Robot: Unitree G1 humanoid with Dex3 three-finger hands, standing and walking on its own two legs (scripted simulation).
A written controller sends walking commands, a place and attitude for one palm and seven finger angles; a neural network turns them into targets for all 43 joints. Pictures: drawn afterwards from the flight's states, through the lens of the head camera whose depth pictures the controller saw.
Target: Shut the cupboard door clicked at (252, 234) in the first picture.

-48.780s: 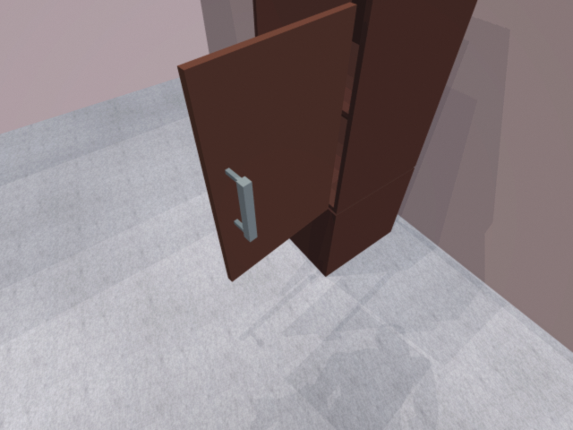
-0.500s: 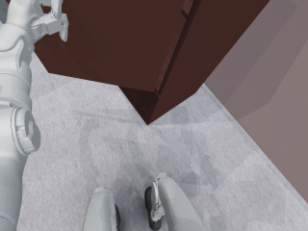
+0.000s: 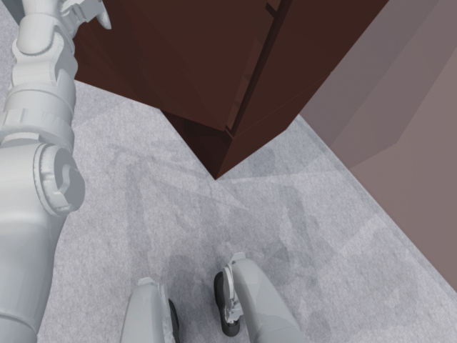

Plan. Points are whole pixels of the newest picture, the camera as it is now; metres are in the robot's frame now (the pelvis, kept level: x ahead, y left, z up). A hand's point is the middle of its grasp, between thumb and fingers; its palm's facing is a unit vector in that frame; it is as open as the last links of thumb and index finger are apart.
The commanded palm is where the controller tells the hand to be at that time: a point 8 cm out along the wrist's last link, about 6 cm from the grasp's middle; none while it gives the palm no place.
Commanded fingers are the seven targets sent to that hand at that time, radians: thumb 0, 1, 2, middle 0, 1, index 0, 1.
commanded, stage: pull the fist back off the door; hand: left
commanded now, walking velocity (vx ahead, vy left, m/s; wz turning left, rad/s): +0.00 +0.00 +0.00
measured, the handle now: out of the picture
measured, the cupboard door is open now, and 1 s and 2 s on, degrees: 35 34 34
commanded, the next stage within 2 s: draw the hand back to the body in 0.74 s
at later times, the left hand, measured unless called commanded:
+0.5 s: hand (106, 37) +0.55 +0.09 +0.10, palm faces +0.09 -0.99 -0.07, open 3.1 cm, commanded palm +0.51 +0.13 +0.09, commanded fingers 0.00 0.90 0.90 -1.30 -1.50 -1.30 -1.50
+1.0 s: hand (97, 51) +0.51 +0.10 +0.11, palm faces +0.10 -0.99 -0.04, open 3.1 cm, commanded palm +0.45 +0.15 +0.12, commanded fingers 0.00 0.90 0.90 -1.30 -1.50 -1.30 -1.50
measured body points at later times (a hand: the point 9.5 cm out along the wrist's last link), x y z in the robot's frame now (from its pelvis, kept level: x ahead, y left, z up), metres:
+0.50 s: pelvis +0.01 -0.03 +0.03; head +0.16 -0.02 +0.46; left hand +0.54 +0.14 +0.10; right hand -0.01 -0.29 -0.08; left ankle +0.01 +0.09 -0.60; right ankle +0.06 -0.11 -0.60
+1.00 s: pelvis +0.01 -0.02 +0.04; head +0.14 -0.02 +0.47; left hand +0.50 +0.15 +0.12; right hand +0.03 -0.27 -0.09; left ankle +0.01 +0.09 -0.60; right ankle +0.06 -0.11 -0.60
